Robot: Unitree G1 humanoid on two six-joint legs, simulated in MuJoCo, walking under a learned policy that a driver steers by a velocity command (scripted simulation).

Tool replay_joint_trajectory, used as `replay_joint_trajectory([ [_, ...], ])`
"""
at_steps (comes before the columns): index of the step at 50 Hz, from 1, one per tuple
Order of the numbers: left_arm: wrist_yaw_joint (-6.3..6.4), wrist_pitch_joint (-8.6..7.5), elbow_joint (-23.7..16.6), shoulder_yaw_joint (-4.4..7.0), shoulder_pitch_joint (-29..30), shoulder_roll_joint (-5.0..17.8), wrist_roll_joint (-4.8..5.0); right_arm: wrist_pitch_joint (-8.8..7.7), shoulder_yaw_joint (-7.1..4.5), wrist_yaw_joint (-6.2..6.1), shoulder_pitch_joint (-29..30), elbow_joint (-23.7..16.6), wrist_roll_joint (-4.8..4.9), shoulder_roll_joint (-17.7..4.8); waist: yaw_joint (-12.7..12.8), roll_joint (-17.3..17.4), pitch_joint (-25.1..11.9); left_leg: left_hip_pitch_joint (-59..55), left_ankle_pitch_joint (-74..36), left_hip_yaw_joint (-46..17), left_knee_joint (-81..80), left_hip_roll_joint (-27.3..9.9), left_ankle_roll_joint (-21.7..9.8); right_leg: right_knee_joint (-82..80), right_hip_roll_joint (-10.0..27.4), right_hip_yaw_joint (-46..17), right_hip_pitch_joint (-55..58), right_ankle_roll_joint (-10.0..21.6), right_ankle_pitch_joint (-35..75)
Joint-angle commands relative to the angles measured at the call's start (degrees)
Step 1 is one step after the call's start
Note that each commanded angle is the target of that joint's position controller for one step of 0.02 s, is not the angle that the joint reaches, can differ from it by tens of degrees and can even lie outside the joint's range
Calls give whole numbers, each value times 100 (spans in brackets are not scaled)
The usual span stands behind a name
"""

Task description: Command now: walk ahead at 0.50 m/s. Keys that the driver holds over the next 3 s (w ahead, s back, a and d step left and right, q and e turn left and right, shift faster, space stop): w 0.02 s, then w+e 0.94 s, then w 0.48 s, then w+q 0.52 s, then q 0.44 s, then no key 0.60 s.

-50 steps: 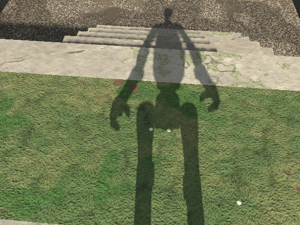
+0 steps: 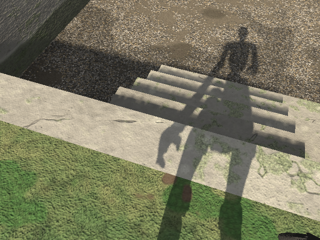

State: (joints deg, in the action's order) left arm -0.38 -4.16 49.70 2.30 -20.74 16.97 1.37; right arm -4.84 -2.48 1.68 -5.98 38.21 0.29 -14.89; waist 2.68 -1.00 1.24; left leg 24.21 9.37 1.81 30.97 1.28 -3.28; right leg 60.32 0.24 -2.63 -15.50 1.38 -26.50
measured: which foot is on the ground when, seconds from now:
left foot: down 0.00-0.46, up 0.48-0.90, down 0.92-1.00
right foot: up 0.00-0.46, down 0.48-0.94, up 0.96-1.00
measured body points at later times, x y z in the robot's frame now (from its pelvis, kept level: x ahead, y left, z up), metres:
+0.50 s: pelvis +0.27 -0.05 -0.01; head +0.30 -0.06 +0.43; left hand +0.52 +0.14 -0.10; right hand +0.23 -0.33 -0.15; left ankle +0.09 +0.09 -0.70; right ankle +0.35 -0.15 -0.73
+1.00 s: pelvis +0.56 -0.12 +0.00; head +0.58 -0.12 +0.45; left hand +0.72 +0.11 -0.12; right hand +0.63 -0.41 -0.09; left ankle +0.68 -0.05 -0.73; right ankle +0.39 -0.16 -0.66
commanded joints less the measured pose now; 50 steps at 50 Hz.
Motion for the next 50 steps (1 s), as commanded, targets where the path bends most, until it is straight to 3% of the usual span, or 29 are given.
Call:
replay_joint_trajectory([
  [1,0,-209,-644,157,544,699,-44,4,-226,-16,-912,-7,-37,-728,-526,436,-479,-2480,-181,-2374,-1622,-1661,-1101,770,590,-143,-2655,2,657],
  [3,-7,-69,-537,152,274,509,-27,-64,-195,-2,-689,22,-81,-579,-232,606,-394,-1812,-605,-1789,-1980,-1478,-1042,483,762,-195,-2083,-68,999],
  [5,16,64,-519,131,280,352,-15,-161,-229,-11,-712,159,-64,-649,-160,567,-249,-1509,-910,-1313,-2229,-1467,-1066,274,779,-221,-2076,-152,1255],
  [8,29,111,-652,146,715,314,-25,-192,-275,-84,-890,367,-119,-777,-260,412,-38,-1582,-1211,-765,-2391,-1458,-979,-367,711,-428,-2488,-223,2090],
  [12,-73,60,-811,118,1297,216,-34,-169,-273,-149,-955,515,-89,-865,-465,383,115,-1728,-1351,-20,-2469,-1300,-704,-1600,560,-188,-2322,-158,3232],
  [15,-164,50,-1060,62,1844,111,-32,-103,-296,-187,-1261,716,-52,-957,-703,302,299,-2219,-1406,212,-2410,-1468,-647,-2161,514,11,-2454,-65,3314],
  [18,-277,56,-1330,56,2194,117,-26,30,-327,-205,-1440,870,7,-1023,-780,312,388,-2919,-1900,351,-2068,-1678,-570,-2464,433,219,-2710,90,2730],
  [21,-360,78,-1459,156,1934,297,-31,172,-383,-282,-1294,843,50,-1220,-487,589,38,-3212,-4298,625,-1108,-1712,-363,-2534,23,715,-1981,372,1812],
  [22,-356,95,-1374,257,1432,468,-40,227,-403,-324,-1243,821,47,-1299,-195,672,-297,-3140,-5171,742,-342,-1647,-276,-2549,-220,879,-1269,507,1624],
  [23,-306,100,-1166,429,535,752,-25,267,-380,-364,-1171,786,59,-1276,299,558,-774,-2636,-5131,908,852,-1439,-93,-2918,-428,855,65,721,1972],
  [24,-111,-64,-581,423,-836,914,-606,-84,44,155,-2323,1226,-1331,-350,229,-221,-1877,-1383,-2566,847,1829,-1360,2,-2520,-5,-187,2719,1449,3229],
  [25,-78,-136,-525,428,-1527,1198,-571,-288,255,410,-2975,1002,-1167,231,212,-1091,-2940,1141,2311,351,3173,-41,377,-3185,1497,-3490,5452,2888,2550],
  [26,-86,-162,-221,415,-1961,835,-637,-327,117,434,-1253,871,-541,-349,1176,-289,-1543,2684,2126,-647,4109,70,309,-3984,1524,-4030,4950,2214,1333],
  [27,-91,-257,-184,426,-1481,848,-518,-382,92,336,-386,571,-339,-522,1074,-280,-301,3289,1799,-890,4614,-211,216,-4153,1389,-3401,3772,1790,561],
  [28,-114,-289,-229,311,-903,578,-396,-387,43,172,-361,545,-437,-801,688,-81,-267,2733,1406,-962,4378,-467,131,-4308,1239,-3039,2661,1710,699],
  [29,-167,-312,-226,128,-469,214,-374,-353,85,19,-557,531,-640,-713,232,-157,-316,2161,1078,-998,4011,-626,62,-4384,1112,-2595,1894,1672,1245],
  [30,-225,-306,-358,34,47,23,-420,-287,147,-63,-714,591,-718,-581,-143,-84,-171,1621,901,-946,3821,-789,59,-4613,1066,-2331,947,1662,1437],
  [32,-244,-362,-593,10,685,69,-461,-102,229,-137,-762,544,-620,-441,-435,-56,-169,1094,1011,-811,3352,-811,236,-4940,945,-2045,-97,1750,1673],
  [34,-300,-429,-665,70,753,348,-528,-14,305,-139,-606,475,-519,-375,-376,38,-88,845,229,-545,2527,-791,437,-4997,653,-1547,-674,1659,1945],
  [37,-465,-414,-446,175,95,615,-523,86,457,-62,113,232,-432,-79,-74,-108,40,28,-773,-52,1068,-465,541,-4808,278,-1086,-1185,1491,2781],
  [40,-609,-336,-287,258,-499,653,-551,95,443,-16,581,138,-418,-285,139,-157,58,105,-1174,-108,398,-335,556,-4457,584,-1568,-424,1534,2968],
  [43,-568,-239,-295,330,-422,700,-519,20,397,-97,909,92,-357,-478,83,-225,36,259,-845,-222,-214,-304,346,-4120,906,-2044,665,1362,3212],
  [44,-539,-232,-282,346,-327,714,-530,-34,346,-138,751,143,-260,-608,-85,-196,-54,-182,-971,-133,-435,-242,161,-3872,817,-2011,743,1189,3777],
  [45,-520,-238,-273,336,-242,687,-565,-122,229,-182,186,317,-157,-857,-365,-134,-348,-1186,-1273,-84,-378,-247,-113,-3388,538,-1875,495,887,4367],
  [46,-504,-294,-376,219,-93,344,-603,-224,149,-217,-944,602,-119,-1023,-794,317,-1222,-2915,-1843,-536,-88,-780,-750,-2079,-26,-1477,-169,494,4259],
  [47,-451,-425,-447,-13,-1108,-480,-726,-242,80,-210,-2205,828,-184,-1290,-686,1732,-2809,-5594,-3310,-2747,-262,-2464,-2411,-272,-1031,-875,-1733,-29,880],
  [48,-490,-408,-447,53,-751,-176,-584,-158,132,-165,-2423,964,-294,-1029,-968,1324,-2406,-5592,-1078,-4103,-1138,-2964,-2301,986,-868,-736,-3145,-49,-790],
  [49,-406,-320,-499,160,49,173,-525,-173,74,-173,-1885,902,-283,-906,-970,644,-765,-4004,805,-3336,-1516,-2572,-1487,1494,-299,-663,-3649,74,-192],
  [50,-250,-254,-366,155,139,183,-518,-144,182,-182,-1272,789,-249,-514,-721,513,-254,-2847,1481,-2553,-1863,-2246,-1114,1287,73,-500,-3409,145,441],
])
